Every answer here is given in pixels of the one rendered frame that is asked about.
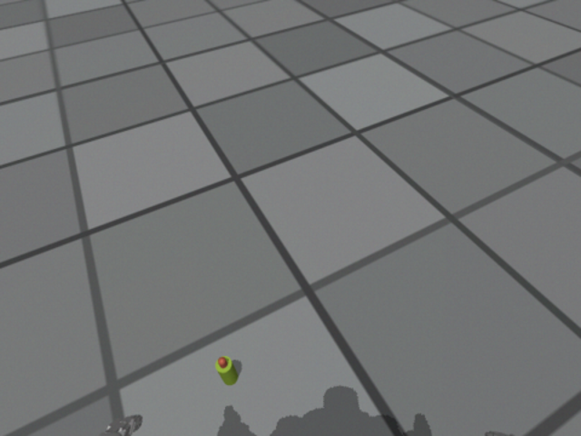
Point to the bottle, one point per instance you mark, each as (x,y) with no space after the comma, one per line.
(225,368)

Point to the left robot hand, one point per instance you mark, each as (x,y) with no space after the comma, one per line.
(123,427)

